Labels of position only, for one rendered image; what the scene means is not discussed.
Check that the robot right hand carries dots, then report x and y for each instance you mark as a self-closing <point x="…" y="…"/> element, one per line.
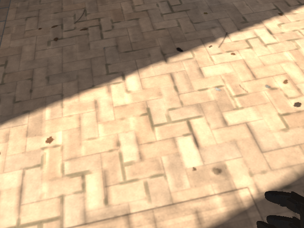
<point x="292" y="201"/>

